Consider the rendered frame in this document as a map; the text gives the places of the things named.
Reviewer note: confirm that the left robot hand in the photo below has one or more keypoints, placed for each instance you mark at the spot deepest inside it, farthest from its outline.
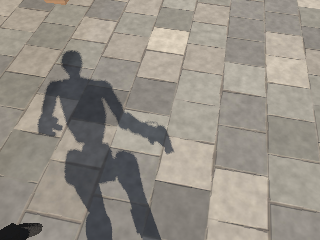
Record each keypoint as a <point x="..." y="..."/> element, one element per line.
<point x="20" y="232"/>

